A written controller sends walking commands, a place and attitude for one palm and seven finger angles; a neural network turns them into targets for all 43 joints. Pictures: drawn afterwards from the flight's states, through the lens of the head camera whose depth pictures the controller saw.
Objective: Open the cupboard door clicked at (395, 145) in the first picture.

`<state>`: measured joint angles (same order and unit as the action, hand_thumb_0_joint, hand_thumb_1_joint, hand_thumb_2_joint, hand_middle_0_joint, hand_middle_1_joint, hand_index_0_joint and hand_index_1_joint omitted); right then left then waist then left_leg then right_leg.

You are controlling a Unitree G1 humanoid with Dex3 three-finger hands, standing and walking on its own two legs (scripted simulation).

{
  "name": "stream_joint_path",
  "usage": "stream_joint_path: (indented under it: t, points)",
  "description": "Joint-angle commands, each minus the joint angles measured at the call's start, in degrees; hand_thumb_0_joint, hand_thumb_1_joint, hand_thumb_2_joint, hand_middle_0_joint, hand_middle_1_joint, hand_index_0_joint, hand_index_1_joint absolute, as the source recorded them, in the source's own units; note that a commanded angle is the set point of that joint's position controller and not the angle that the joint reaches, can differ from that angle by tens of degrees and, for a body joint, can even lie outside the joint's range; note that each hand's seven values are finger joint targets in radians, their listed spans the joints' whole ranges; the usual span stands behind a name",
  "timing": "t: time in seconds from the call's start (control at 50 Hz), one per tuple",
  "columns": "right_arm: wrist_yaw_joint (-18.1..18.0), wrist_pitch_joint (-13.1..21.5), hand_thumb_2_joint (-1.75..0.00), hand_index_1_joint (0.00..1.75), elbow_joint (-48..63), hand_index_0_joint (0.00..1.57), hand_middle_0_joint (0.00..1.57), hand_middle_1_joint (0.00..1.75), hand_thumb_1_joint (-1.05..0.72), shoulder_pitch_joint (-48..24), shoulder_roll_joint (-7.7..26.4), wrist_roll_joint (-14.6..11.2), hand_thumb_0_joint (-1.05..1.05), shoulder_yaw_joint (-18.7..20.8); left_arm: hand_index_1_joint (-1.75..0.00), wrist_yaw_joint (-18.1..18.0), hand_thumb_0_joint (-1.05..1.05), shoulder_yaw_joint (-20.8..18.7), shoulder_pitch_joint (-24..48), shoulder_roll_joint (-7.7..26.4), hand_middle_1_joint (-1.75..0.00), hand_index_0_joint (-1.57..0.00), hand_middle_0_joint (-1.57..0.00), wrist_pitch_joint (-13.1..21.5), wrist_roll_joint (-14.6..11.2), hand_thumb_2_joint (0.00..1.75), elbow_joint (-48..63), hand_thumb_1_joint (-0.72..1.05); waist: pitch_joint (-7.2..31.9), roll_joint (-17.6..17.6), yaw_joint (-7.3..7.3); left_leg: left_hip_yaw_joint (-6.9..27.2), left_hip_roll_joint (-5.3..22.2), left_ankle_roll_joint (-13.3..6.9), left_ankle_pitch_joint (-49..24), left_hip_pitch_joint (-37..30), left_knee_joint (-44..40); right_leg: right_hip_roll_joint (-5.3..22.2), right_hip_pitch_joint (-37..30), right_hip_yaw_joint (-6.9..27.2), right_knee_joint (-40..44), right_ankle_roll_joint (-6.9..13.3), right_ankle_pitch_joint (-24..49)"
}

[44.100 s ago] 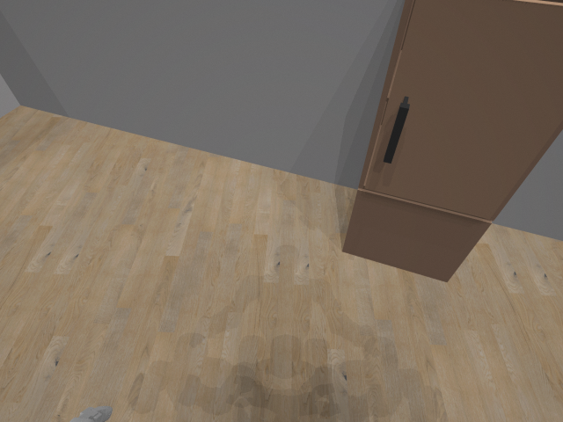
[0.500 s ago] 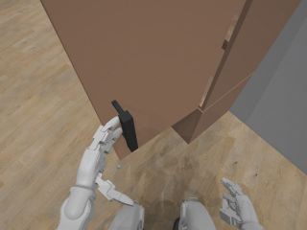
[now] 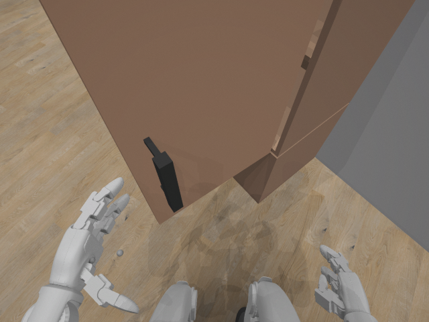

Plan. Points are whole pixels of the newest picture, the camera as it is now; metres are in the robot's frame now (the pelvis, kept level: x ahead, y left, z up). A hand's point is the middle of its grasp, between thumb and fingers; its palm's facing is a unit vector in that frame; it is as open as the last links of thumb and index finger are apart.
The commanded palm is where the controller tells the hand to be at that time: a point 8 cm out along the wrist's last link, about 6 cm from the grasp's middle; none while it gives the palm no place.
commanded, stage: slide the hand sideways off the handle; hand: left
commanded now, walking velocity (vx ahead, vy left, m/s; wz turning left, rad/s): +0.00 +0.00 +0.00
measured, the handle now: (164, 177) +0.36 +0.12 +0.04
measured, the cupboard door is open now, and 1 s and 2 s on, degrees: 87 87 87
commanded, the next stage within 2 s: draw the hand back to the body in 0.02 s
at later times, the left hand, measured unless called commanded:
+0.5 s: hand (70, 253) +0.21 +0.20 +0.11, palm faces -0.08 -0.99 -0.07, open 16.3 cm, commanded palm +0.18 +0.26 +0.13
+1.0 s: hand out of the picture +0.23 +0.27 +0.20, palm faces +0.30 -0.85 -0.42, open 12.9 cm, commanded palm +0.18 +0.31 +0.23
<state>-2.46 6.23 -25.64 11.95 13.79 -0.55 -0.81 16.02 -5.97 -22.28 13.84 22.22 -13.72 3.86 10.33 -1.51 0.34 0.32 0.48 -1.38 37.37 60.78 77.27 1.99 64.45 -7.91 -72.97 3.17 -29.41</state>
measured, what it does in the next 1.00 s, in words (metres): rises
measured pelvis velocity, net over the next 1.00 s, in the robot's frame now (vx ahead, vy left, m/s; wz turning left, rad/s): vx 0.05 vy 0.03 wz -0.01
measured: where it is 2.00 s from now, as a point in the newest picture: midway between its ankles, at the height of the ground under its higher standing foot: outside the picture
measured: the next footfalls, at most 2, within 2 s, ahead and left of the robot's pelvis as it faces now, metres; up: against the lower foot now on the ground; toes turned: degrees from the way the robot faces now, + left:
none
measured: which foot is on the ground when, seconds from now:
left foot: down 0.00-1.00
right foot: down 0.00-1.00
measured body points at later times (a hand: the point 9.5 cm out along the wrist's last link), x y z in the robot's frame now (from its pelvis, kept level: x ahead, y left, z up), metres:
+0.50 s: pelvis +0.01 +0.01 +0.04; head +0.06 +0.02 +0.49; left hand +0.20 +0.26 +0.12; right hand +0.19 -0.21 -0.03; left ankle +0.00 +0.10 -0.61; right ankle +0.05 -0.10 -0.61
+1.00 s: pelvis +0.05 +0.03 +0.11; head +0.05 +0.02 +0.56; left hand +0.21 +0.31 +0.23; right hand +0.22 -0.18 +0.02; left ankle +0.00 +0.10 -0.61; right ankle +0.05 -0.10 -0.61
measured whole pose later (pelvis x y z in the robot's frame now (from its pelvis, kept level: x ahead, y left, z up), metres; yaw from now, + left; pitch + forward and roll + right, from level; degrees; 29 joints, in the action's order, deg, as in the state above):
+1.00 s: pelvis +0.05 +0.03 +0.11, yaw -1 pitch +3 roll -2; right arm -5.8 7.7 -32.0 15.8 13.0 -0.2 -3.6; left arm -7.6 -10.4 -32.7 18.7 0.4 -1.6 21.6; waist 3.9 -4.3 3.1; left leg -2.0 -1.4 -3.6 24.6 16.0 37.9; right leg 1.3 20.2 -5.0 -35.1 -0.6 -17.4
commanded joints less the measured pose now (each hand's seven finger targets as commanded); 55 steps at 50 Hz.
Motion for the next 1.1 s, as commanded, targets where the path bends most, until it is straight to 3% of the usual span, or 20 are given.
stream_joint_path:
  t: [0.0,0.08,0.12,0.14,0.18,0.22,0.28,0.34,0.44,0.5,0.6,0.62,0.64,0.66,0.72,0.78,0.86,1.0,1.06,1.08]
  points:
    - [-0.78,3.59,-0.90,0.30,8.26,0.20,0.20,0.30,-0.90,-1.30,6.86,-0.42,0.00,3.21,-0.30,1.97,0.00,-5.07,0.13,6.68,-0.30,-0.15,-0.15,3.64,-2.47,0.30,10.61,-0.50,14.76,1.19,-0.86,1.52,-1.93,0.43,-17.00,-1.57,-10.09,-1.95,-20.16,8.30,11.26,-1.23,8.88]
    - [-1.18,4.59,-0.90,0.30,7.73,0.20,0.20,0.30,-0.90,-1.13,7.34,-0.33,0.00,3.06,-0.30,2.97,0.00,-5.56,3.03,7.24,-0.30,-0.15,-0.15,4.28,-3.44,0.30,9.71,-0.50,13.69,2.31,-1.53,1.72,-1.81,0.15,-14.86,-0.26,-9.15,-1.94,-18.85,9.00,12.17,-1.25,4.76]
    - [-1.17,5.07,-0.90,0.30,8.08,0.20,0.20,0.30,-0.90,-1.15,7.35,-0.36,0.00,3.10,-0.30,3.26,0.00,-6.96,2.78,9.00,-0.30,-0.15,-0.15,4.78,-3.87,0.30,13.79,-0.50,17.04,-1.83,-0.05,1.47,-1.93,0.36,-16.28,-2.62,-10.09,-1.75,-20.40,9.04,11.69,-1.07,6.34]
    - [-1.16,5.03,-0.90,0.30,8.42,0.20,0.20,0.30,-0.90,-0.90,7.12,-0.51,0.00,3.22,-0.30,3.17,0.00,-8.57,0.51,10.32,-0.30,-0.15,-0.15,4.37,-4.32,0.30,15.61,-0.50,18.65,-2.43,0.95,1.40,-2.02,0.49,-17.93,-4.38,-11.39,-1.81,-22.81,8.89,12.08,-0.93,8.27]
    - [-1.27,4.61,-0.90,0.30,8.77,0.20,0.20,0.30,-0.90,-0.65,6.97,-0.92,0.00,3.33,-0.30,2.85,0.00,-10.39,-2.04,11.97,-0.30,-0.15,-0.15,2.80,-4.70,0.30,17.82,-0.50,19.73,-2.37,1.34,1.56,-2.00,0.43,-20.20,-7.08,-13.29,-2.33,-25.21,8.12,13.10,-0.90,10.76]
    - [-1.23,4.05,-0.90,0.30,8.88,0.20,0.20,0.30,-0.90,-0.61,6.51,-1.24,0.00,3.12,-0.30,2.62,0.00,-9.19,-3.84,10.32,-0.30,-0.15,-0.15,0.90,-4.71,0.30,18.36,-0.50,17.33,-3.16,0.81,1.63,-2.01,0.62,-21.04,-9.19,-15.48,-2.43,-25.80,6.86,14.34,-1.10,12.16]
    - [-1.65,3.54,-0.90,0.30,9.09,0.20,0.20,0.30,-0.90,-1.02,6.43,-1.51,0.00,2.93,-0.30,2.18,0.00,-9.80,-5.06,9.62,-0.30,-0.15,-0.15,-1.17,-5.36,0.30,16.88,-0.50,13.09,0.71,-0.08,2.11,-1.86,0.40,-18.67,-9.19,-17.42,-2.84,-26.57,6.46,17.50,-1.27,8.67]
    - [-2.05,3.72,-0.90,0.30,9.45,0.20,0.20,0.30,-0.90,-0.96,6.78,-1.69,0.00,2.48,-0.30,2.33,0.00,-9.15,-4.85,9.19,-0.30,-0.15,-0.15,-1.87,-5.38,0.30,17.23,-0.50,9.60,-0.91,-0.51,2.14,-1.81,0.62,-15.96,-11.31,-19.90,-2.76,-26.13,6.05,20.04,-1.44,5.16]
    - [-2.29,5.16,-0.90,0.30,9.85,0.20,0.20,0.30,-0.90,0.29,7.06,-1.66,0.00,1.81,-0.30,2.51,0.00,-8.09,-5.16,9.45,-0.30,-0.15,-0.15,-2.30,-5.37,0.30,19.96,-0.50,7.94,-1.68,-0.76,2.97,-1.50,0.97,-18.08,-17.23,-24.21,-3.33,-28.09,3.95,21.93,-1.37,8.35]
    - [-2.28,5.55,-0.90,0.30,9.73,0.20,0.20,0.30,-0.90,0.18,6.97,-1.64,0.00,1.66,-0.30,2.10,0.00,-10.59,-6.12,11.16,-0.30,-0.15,-0.15,-3.12,-5.48,0.30,20.38,-0.50,7.47,-1.66,0.08,2.85,-1.42,1.06,-19.20,-18.47,-25.70,-3.32,-31.02,4.01,23.41,-1.24,9.26]
    - [-2.16,6.48,-0.90,0.30,9.51,0.20,0.20,0.30,-0.90,-0.30,6.74,-2.05,0.00,1.20,-0.30,1.95,0.00,-11.61,-6.78,11.48,-0.30,-0.16,-0.16,-5.33,-5.84,0.37,22.69,-0.32,5.67,-4.23,0.65,3.04,-1.05,1.60,-21.98,-23.04,-29.00,-3.44,-33.97,3.28,25.56,-1.17,12.36]
    - [-3.62,4.97,-0.90,0.30,8.75,0.20,0.20,0.30,-0.90,0.00,6.30,-0.83,0.00,1.74,-0.30,-8.41,0.00,-13.81,-8.34,19.89,-0.30,-0.16,-0.16,-9.36,4.39,0.39,26.45,-0.29,7.86,-4.31,3.85,2.07,0.32,0.89,-21.60,-25.27,-33.53,-1.74,-36.89,6.59,28.55,-0.86,11.02]
    - [-3.94,4.59,-0.90,0.30,9.23,0.20,0.20,0.30,-0.90,0.10,4.92,-0.49,0.00,1.13,-0.30,-13.18,0.00,-9.86,-11.05,13.26,-0.30,-0.16,-0.16,-12.17,5.44,0.40,28.20,-0.26,4.24,-5.90,1.98,2.47,0.12,1.22,-20.90,-25.88,-35.39,-1.49,-36.69,5.83,29.74,-1.14,10.60]
    - [-3.92,3.95,-0.90,0.30,8.22,0.20,0.20,0.30,-0.90,0.75,4.65,-0.45,0.00,0.94,-0.30,-16.53,0.00,-7.24,-12.23,10.72,-0.30,-0.16,-0.16,-14.33,7.41,0.42,28.12,-0.22,1.53,-7.06,1.44,2.47,0.51,1.24,-21.79,-26.64,-36.13,-1.24,-37.37,5.45,30.30,-1.22,11.21]
    - [-4.09,3.10,-0.90,0.30,7.13,0.20,0.20,0.30,-0.90,0.33,5.03,-0.24,0.00,0.76,-0.30,-21.91,0.00,-7.36,-11.99,11.92,-0.30,-0.16,-0.16,-17.12,10.35,0.47,30.36,-0.12,0.98,-4.49,1.17,2.94,1.38,1.09,-27.03,-31.19,-38.12,-1.37,-40.23,4.96,32.78,-1.47,14.40]
    - [-4.38,3.17,-0.90,0.30,5.76,0.20,0.20,0.30,-0.90,-0.33,5.57,0.18,0.00,0.60,-0.30,-24.11,0.00,-8.84,-10.19,13.22,-0.30,-0.17,-0.17,-18.18,11.46,0.51,29.24,-0.01,-0.79,-1.61,1.18,2.60,1.48,1.05,-29.60,-34.27,-40.74,-1.27,-44.26,4.93,35.83,-1.47,17.07]
    - [-4.33,4.31,-0.90,0.30,4.58,0.20,0.20,0.30,-0.90,-0.57,5.74,0.15,0.00,0.20,-0.30,-24.78,0.00,-8.99,-7.74,13.19,-0.30,-0.17,-0.17,-17.82,12.36,0.57,31.09,0.13,-1.45,-4.20,1.81,3.09,2.01,2.17,-35.46,-40.60,-45.15,-1.18,-47.65,4.85,38.70,-1.68,19.30]
    - [-3.19,5.48,-0.90,0.30,1.41,0.20,0.20,0.30,-0.90,-2.63,5.76,0.57,0.00,0.49,-0.30,-24.24,0.00,-12.60,-7.94,13.89,-0.30,-0.18,-0.18,-17.45,12.15,0.68,29.32,0.37,-4.04,-0.86,3.02,1.85,2.51,2.77,-46.08,-46.74,-50.20,-1.15,-55.80,4.95,44.04,-1.76,27.49]
    - [-2.65,5.56,-0.90,0.30,0.78,0.20,0.20,0.30,-0.90,-3.28,5.77,0.75,0.00,0.58,-0.30,-23.74,0.00,-14.42,-6.00,14.88,-0.30,-0.19,-0.19,-16.63,12.01,0.72,31.65,0.48,-3.67,-3.17,3.38,1.58,2.66,2.99,-47.98,-49.36,-52.17,-1.29,-58.02,5.10,45.85,-1.84,28.35]
    - [-2.54,5.44,-0.90,0.30,0.32,0.20,0.20,0.30,-0.90,-3.79,5.94,0.79,0.00,0.69,-0.30,-23.67,0.00,-15.16,-5.85,15.29,-0.30,-0.19,-0.19,-16.70,11.91,0.74,30.30,0.51,-4.85,-1.99,3.50,1.44,2.68,2.80,-46.88,-49.37,-52.76,-1.45,-58.55,5.20,46.82,-1.67,28.38]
